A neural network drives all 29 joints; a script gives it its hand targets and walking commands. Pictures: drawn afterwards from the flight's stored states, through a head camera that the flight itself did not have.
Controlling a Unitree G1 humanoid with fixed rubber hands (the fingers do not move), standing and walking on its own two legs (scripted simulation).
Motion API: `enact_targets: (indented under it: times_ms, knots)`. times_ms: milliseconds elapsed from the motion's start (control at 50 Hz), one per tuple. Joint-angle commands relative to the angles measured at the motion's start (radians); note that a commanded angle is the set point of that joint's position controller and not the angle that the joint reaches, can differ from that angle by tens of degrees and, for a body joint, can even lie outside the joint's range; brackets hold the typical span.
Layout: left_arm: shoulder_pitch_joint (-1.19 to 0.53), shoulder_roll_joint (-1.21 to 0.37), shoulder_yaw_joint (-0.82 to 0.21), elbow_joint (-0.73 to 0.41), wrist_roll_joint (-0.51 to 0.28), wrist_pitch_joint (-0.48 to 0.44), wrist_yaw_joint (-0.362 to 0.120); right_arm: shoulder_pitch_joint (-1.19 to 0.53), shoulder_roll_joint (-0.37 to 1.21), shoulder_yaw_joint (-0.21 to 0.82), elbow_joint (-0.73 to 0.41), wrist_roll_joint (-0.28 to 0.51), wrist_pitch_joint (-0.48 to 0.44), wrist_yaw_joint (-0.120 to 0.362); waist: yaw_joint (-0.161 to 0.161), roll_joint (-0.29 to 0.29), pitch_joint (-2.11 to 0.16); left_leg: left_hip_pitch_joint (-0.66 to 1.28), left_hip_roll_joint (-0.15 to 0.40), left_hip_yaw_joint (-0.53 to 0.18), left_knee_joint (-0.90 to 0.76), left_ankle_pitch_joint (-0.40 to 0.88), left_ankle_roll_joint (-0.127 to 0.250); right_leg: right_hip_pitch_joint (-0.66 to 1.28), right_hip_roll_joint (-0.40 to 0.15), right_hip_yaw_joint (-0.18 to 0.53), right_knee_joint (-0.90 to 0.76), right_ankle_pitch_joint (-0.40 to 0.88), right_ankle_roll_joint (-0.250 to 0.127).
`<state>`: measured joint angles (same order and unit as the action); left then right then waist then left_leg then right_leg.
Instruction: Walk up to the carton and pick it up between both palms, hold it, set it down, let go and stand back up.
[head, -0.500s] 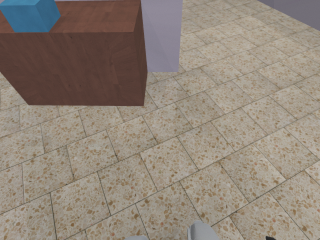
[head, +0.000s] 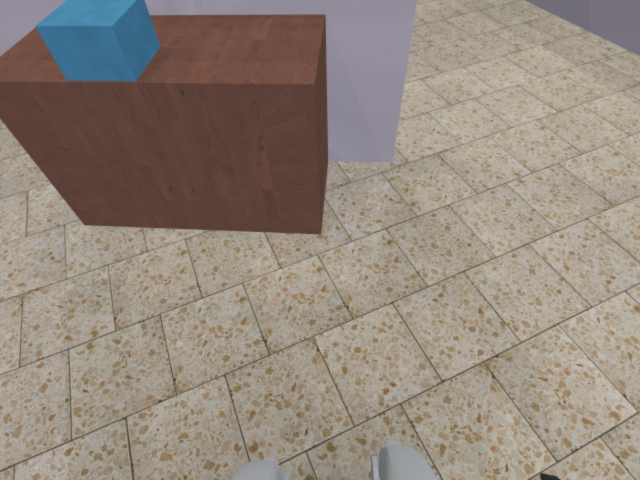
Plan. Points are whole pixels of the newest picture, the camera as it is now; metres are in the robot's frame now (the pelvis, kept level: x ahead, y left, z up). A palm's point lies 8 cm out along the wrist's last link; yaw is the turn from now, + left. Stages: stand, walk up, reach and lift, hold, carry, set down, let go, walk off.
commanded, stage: walk up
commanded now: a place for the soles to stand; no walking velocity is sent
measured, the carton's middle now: (104, 37) +1.21 +0.60 +0.00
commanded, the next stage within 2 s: none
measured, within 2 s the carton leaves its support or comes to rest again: neither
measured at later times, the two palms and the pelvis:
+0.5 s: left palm out of the picture +0.18 +0.47 -0.08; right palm (455, 399) +0.24 -0.18 -0.10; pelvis +0.14 +0.13 +0.00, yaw +2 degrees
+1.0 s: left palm out of the picture +0.25 +0.56 -0.09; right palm (389, 326) +0.36 -0.11 -0.12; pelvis +0.23 +0.21 -0.01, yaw +3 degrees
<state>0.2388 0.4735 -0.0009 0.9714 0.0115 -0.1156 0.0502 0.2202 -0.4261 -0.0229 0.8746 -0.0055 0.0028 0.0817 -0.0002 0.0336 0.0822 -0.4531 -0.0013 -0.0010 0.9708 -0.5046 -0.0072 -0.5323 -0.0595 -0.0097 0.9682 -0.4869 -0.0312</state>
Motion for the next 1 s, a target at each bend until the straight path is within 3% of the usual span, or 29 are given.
enact_targets:
  times_ms: [0,20,40,80,120,240,280,300,320,340,360,400,480,560,580,600,620,640,660,700,740,760,800,840,860,880,900,920,980]
  knots:
    - [0.475,0.351,0.149,0.042,0.03,-0.045,0.032,-0.11,-0.167,-0.11,-0.179,-0.037,-0.02,-0.013,0.194,-0.251,-0.25,-0.29,-0.005,-0.092,0.252,0.412,0.093,0.588,-0.183,0.372,-0.556,-0.159,-0.085]
    - [0.379,0.455,0.173,0.027,0.005,-0.035,0.027,-0.118,-0.191,-0.108,-0.206,-0.019,-0.017,-0.02,0.129,-0.296,-0.251,-0.506,-0.076,-0.077,0.335,-0.044,0.024,0.663,-0.384,0.799,-0.688,-0.094,-0.149]
    - [0.254,0.442,0.176,-0.013,0.002,-0.03,0.026,-0.179,-0.242,-0.115,-0.192,-0.046,-0.004,-0.024,0.097,-0.108,-0.128,-0.567,0.014,-0.151,0.367,-0.065,0.013,0.593,-0.441,0.806,-0.663,-0.169,-0.241]
    - [0.202,0.406,0.168,-0.017,0.002,-0.02,0.041,-0.218,-0.261,-0.114,-0.181,-0.039,-0.007,-0.018,0.084,-0.079,-0.058,-0.529,0.099,-0.123,0.302,-0.024,0.001,0.521,-0.383,0.56,-0.577,-0.038,-0.267]
    - [0.182,0.374,0.155,-0.044,0.014,-0.018,0.036,-0.145,-0.232,-0.126,-0.159,-0.035,-0.008,0.0,0.037,-0.198,-0.075,-0.411,0.095,-0.105,0.161,0.007,0.011,0.452,-0.312,0.39,-0.506,0.139,-0.22]
    - [0.112,0.37,0.142,-0.067,0.01,-0.01,0.026,-0.211,-0.266,-0.137,-0.157,-0.03,-0.017,0.015,0.022,-0.204,-0.027,-0.225,0.089,-0.066,-0.105,-0.04,0.004,0.328,-0.3,0.285,-0.399,0.36,-0.228]
    - [0.017,0.354,0.121,-0.073,0.009,0.002,0.02,0.036,-0.255,-0.152,-0.076,-0.029,-0.03,0.011,-0.125,-0.173,-0.129,0.135,0.002,0.063,-0.282,0.057,-0.005,0.154,-0.226,0.115,-0.152,0.366,-0.172]
    - [-0.014,0.242,0.087,-0.111,0.014,0.008,0.016,0.249,-0.321,-0.173,-0.011,-0.052,-0.039,-0.004,-0.228,0.107,-0.266,0.457,0.011,-0.086,-0.405,0.069,0.008,-0.061,-0.094,-0.016,0.225,0.298,-0.095]
    - [-0.058,0.086,0.04,-0.142,-0.01,0.005,0.022,0.216,-0.421,-0.186,-0.034,-0.04,-0.044,-0.025,-0.218,0.437,-0.17,0.471,0.215,-0.606,-0.642,-0.055,0.061,-0.386,0.088,0.005,0.438,-0.152,-0.032]
    - [-0.1,0.224,0.068,-0.156,-0.026,0.01,0.036,0.147,-0.434,-0.182,-0.052,-0.007,-0.045,-0.033,-0.213,0.259,-0.141,0.437,0.305,-0.8,-0.721,-0.064,0.066,-0.453,0.085,0.112,0.504,-0.134,-0.041]
    - [-0.099,0.25,0.058,-0.118,-0.026,0.009,0.036,0.084,-0.418,-0.172,-0.059,0.001,-0.039,-0.045,-0.164,0.147,-0.083,0.391,0.306,-0.715,-0.671,0.031,0.037,-0.426,0.035,0.111,0.477,-0.051,-0.027]
    - [-0.054,0.258,0.065,-0.056,-0.032,0.013,0.03,0.058,-0.347,-0.164,-0.078,-0.028,-0.041,-0.051,-0.11,0.134,0.012,0.324,0.222,-0.481,-0.575,0.292,-0.009,-0.347,-0.014,0.089,0.332,0.033,-0.042]
    - [0.028,0.243,0.076,-0.047,-0.023,0.009,0.022,0.027,-0.282,-0.149,-0.139,-0.05,-0.046,-0.055,-0.067,0.132,-0.079,0.395,0.265,-0.414,-0.464,0.52,0.149,-0.285,-0.034,0.006,0.151,-0.006,-0.01]
    - [0.029,0.219,0.069,-0.053,-0.019,0.002,0.026,0.048,-0.277,-0.146,-0.136,-0.057,-0.034,-0.053,-0.077,0.163,-0.095,0.351,0.232,-0.334,-0.405,0.647,0.137,-0.179,-0.003,-0.138,-0.045,0.054,-0.02]
    - [0.079,0.209,0.077,-0.043,-0.027,-0.001,0.029,0.026,-0.261,-0.145,-0.15,-0.066,-0.021,-0.052,-0.042,0.116,-0.112,0.226,0.201,-0.275,-0.34,0.739,0.119,0.008,0.011,-0.147,-0.136,0.062,-0.025]
    - [0.247,0.215,0.09,-0.008,-0.023,-0.008,0.038,-0.064,-0.252,-0.136,-0.186,-0.052,-0.022,-0.048,0.071,0.065,-0.142,-0.012,0.157,-0.168,-0.17,0.821,0.103,0.352,0.026,-0.125,-0.305,0.198,-0.053]
    - [0.467,0.292,0.129,0.023,-0.012,-0.019,0.048,-0.142,-0.232,-0.143,-0.22,-0.045,-0.026,-0.038,0.196,-0.086,-0.304,-0.149,0.073,-0.056,0.175,0.776,0.036,0.608,-0.067,0.116,-0.421,0.118,-0.114]
    - [0.483,0.423,0.175,0.036,-0.011,-0.01,0.052,-0.108,-0.172,-0.116,-0.236,-0.013,-0.032,-0.036,0.192,-0.412,-0.324,-0.39,-0.053,-0.026,0.422,0.135,-0.035,0.736,-0.312,0.618,-0.498,0.222,-0.263]
    - [0.405,0.414,0.172,0.011,-0.01,-0.006,0.057,-0.18,-0.214,-0.117,-0.252,-0.015,-0.023,-0.039,0.171,-0.275,-0.28,-0.553,-0.032,-0.119,0.5,-0.13,-0.025,0.806,-0.397,0.769,-0.56,0.105,-0.332]
    - [0.284,0.381,0.159,-0.05,-0.011,-0.011,0.079,-0.247,-0.258,-0.119,-0.245,-0.037,-0.018,-0.04,0.108,-0.012,-0.084,-0.614,0.068,-0.216,0.531,-0.086,-0.021,0.635,-0.418,0.665,-0.504,0.291,-0.331]
    - [0.181,0.321,0.134,-0.074,-0.004,-0.018,0.069,-0.13,-0.231,-0.113,-0.183,-0.038,-0.005,-0.026,0.015,-0.003,-0.097,-0.389,0.114,-0.172,0.348,-0.009,0.014,0.396,-0.316,0.414,-0.435,0.426,-0.229]
    - [0.128,0.317,0.129,-0.078,0.008,-0.019,0.07,-0.084,-0.214,-0.112,-0.149,-0.034,-0.003,-0.017,-0.011,-0.124,-0.097,-0.328,0.084,-0.117,0.223,-0.068,0.014,0.341,-0.277,0.342,-0.416,0.42,-0.228]
    - [0.102,0.342,0.136,-0.097,0.033,-0.02,0.057,-0.155,-0.209,-0.122,-0.16,-0.049,0.015,0.006,0.012,-0.233,-0.048,-0.223,0.105,-0.109,0.095,-0.097,0.022,0.172,-0.29,0.336,-0.427,0.212,-0.223]
    - [0.038,0.393,0.15,-0.08,0.029,-0.007,0.049,-0.077,-0.241,-0.144,-0.122,-0.033,0.003,0.013,-0.03,-0.192,-0.06,-0.085,0.064,-0.06,-0.066,-0.011,0.01,0.069,-0.258,0.297,-0.377,-0.068,-0.216]
    - [-0.078,0.364,0.138,-0.113,0.046,0.007,0.048,0.11,-0.231,-0.15,-0.085,-0.041,0.009,0.019,-0.186,-0.151,-0.131,0.21,0.029,0.02,-0.184,-0.032,0.008,-0.105,-0.21,0.148,-0.215,-0.103,-0.161]
    - [-0.057,0.258,0.104,-0.107,0.05,0.018,0.048,0.244,-0.269,-0.176,-0.006,-0.066,0.003,0.007,-0.232,0.028,-0.164,0.492,-0.035,-0.009,-0.244,-0.04,0.026,-0.361,-0.114,0.067,0.038,-0.101,-0.123]
    - [0.009,0.093,0.055,-0.126,0.018,0.013,0.05,0.268,-0.346,-0.179,-0.028,-0.067,-0.011,-0.006,-0.214,0.435,-0.146,0.454,0.167,-0.472,-0.509,-0.334,0.091,-0.518,0.072,-0.057,0.391,-0.18,-0.05]
    - [-0.157,0.173,0.061,-0.152,-0.003,0.011,0.06,0.139,-0.405,-0.181,-0.065,-0.032,-0.017,-0.025,-0.223,0.287,-0.052,0.277,0.299,-0.849,-0.766,-0.394,0.166,-0.55,0.079,0.05,0.491,-0.166,-0.037]
    - [-0.04,0.282,0.085,-0.06,-0.006,-0.001,0.049,-0.043,-0.387,-0.168,-0.126,-0.036,-0.013,-0.038,-0.071,0.086,0.027,0.176,0.258,-0.654,-0.616,-0.191,0.183,-0.351,-0.037,0.04,0.348,-0.008,-0.01]
